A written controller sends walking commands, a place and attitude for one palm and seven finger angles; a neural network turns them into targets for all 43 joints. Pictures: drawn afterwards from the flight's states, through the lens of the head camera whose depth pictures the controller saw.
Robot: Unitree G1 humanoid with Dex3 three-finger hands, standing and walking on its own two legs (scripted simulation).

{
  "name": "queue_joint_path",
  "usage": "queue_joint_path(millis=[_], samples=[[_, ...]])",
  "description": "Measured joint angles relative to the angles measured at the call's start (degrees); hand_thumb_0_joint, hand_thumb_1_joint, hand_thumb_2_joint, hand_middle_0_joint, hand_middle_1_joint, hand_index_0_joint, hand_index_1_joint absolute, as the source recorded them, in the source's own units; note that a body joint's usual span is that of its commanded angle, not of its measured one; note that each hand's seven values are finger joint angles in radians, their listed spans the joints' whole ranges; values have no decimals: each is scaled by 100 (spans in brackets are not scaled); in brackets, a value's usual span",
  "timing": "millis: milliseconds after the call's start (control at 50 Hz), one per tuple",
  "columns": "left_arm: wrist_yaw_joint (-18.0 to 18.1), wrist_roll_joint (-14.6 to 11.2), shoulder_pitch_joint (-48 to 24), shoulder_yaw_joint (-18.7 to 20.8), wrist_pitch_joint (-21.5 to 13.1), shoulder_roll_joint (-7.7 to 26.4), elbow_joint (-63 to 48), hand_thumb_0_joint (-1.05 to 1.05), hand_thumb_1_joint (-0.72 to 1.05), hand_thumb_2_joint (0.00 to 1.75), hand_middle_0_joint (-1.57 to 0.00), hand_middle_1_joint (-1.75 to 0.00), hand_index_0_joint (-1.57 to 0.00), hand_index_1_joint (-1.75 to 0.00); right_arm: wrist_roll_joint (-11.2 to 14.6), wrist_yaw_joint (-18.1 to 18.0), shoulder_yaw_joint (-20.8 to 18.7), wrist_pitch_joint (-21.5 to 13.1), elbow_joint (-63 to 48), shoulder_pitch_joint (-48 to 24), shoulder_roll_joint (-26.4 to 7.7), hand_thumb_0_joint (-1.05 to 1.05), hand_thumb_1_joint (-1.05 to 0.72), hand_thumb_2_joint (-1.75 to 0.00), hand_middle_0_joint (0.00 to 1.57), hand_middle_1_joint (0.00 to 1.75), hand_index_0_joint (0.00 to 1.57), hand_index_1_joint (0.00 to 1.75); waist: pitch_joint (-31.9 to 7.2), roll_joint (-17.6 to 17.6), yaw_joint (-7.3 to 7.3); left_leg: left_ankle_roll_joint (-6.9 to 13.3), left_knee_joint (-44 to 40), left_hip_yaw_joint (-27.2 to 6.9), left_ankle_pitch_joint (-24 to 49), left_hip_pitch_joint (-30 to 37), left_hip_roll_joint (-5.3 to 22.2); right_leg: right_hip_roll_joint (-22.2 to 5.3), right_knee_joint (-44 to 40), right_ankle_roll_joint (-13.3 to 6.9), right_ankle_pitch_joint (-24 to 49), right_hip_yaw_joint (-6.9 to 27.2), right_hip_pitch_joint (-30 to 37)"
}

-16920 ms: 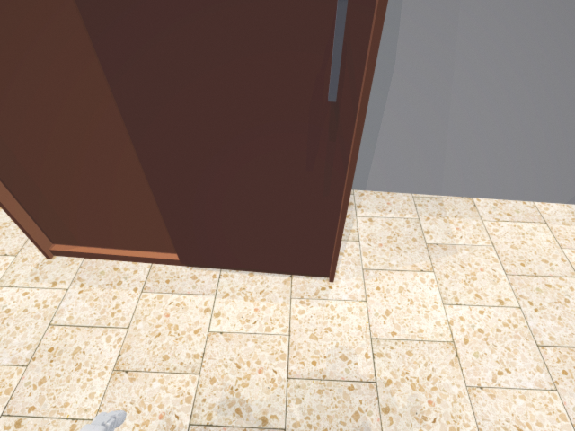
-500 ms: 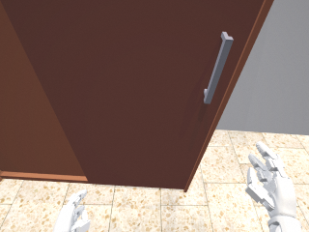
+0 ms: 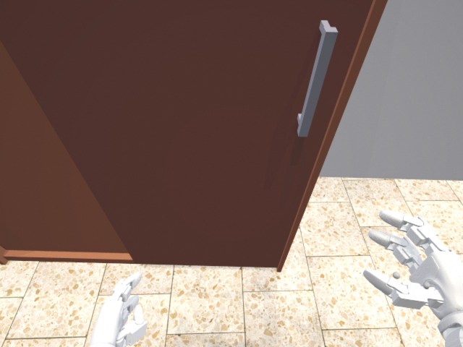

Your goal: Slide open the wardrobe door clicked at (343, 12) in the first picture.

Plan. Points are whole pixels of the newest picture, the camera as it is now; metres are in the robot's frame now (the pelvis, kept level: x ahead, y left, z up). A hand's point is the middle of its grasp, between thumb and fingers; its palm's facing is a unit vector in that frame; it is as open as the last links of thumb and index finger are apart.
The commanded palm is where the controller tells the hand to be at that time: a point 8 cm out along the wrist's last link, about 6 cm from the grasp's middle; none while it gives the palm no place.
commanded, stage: raise the hand with hooked fingers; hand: right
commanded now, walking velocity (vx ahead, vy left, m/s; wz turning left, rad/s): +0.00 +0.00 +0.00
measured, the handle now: (312, 84) +0.52 -0.10 +0.20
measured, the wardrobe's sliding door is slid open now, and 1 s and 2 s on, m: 0.00 0.00 0.00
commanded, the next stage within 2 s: move the hooked fingers beside the handle in 1.34 s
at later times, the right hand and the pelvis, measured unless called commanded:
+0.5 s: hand out of the picture +0.25 -0.29 +0.18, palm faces +0.04 +1.00 -0.08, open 13.5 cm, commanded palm +0.22 -0.33 +0.18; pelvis +0.01 -0.03 +0.02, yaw -1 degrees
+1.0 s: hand out of the picture +0.27 -0.29 +0.21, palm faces -0.01 +0.99 -0.10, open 14.0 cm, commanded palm +0.23 -0.33 +0.23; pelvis +0.00 +0.00 +0.03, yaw -1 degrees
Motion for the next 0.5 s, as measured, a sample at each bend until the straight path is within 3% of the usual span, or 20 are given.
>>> queue_joint_path(millis=[60,140,300,420,500], samples=[[-64,12,232,50,-83,-8,-38,1,90,90,-21,-30,-20,-30,177,-352,-314,68,-430,250,106,1,-15,-57,26,79,25,79,-34,28,3,-41,-210,-114,70,177,21,15,-223,-45,35,-109,212],[-150,26,397,137,-179,140,50,1,90,90,-21,-30,-20,-30,139,-589,-399,-114,-954,370,263,1,-6,-54,26,85,26,85,-51,26,-121,-107,-352,-121,84,361,85,84,-322,-114,35,-118,364],[9,-40,114,131,-159,335,125,2,90,90,-21,-30,-20,-30,-125,-324,-171,575,-799,-23,33,0,13,-45,28,97,27,97,95,32,-247,-199,-666,-68,213,739,190,203,-579,-208,165,-70,685],[52,-41,-84,9,-250,243,47,2,90,90,-20,-30,-20,-30,15,-379,-497,610,-982,-536,-169,0,27,-39,29,106,28,106,148,85,-326,-206,-1050,-52,380,1194,207,231,-911,-208,306,-46,1112],[46,-91,-186,-98,-166,210,8,1,90,90,-20,-30,-20,-30,61,-198,-682,999,-640,-1031,-320,0,37,-36,30,111,29,111,134,47,-396,-212,-1239,-40,480,1375,230,259,-1123,-211,421,-33,1299]])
